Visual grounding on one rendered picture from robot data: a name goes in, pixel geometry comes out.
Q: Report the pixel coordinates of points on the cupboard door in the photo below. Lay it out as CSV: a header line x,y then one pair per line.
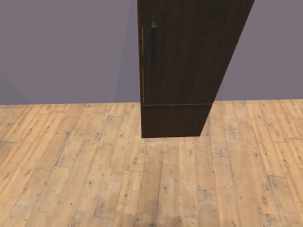
x,y
194,41

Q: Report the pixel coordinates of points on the handle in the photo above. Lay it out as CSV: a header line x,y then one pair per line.
x,y
153,41

